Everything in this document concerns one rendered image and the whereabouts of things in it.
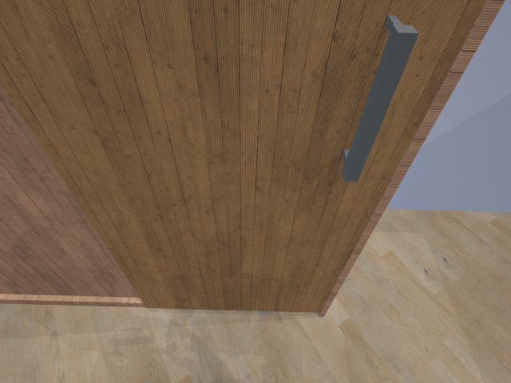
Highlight handle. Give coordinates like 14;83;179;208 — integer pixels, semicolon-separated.
342;15;418;182

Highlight wardrobe door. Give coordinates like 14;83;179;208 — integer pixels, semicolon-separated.
0;84;139;298
0;0;487;313

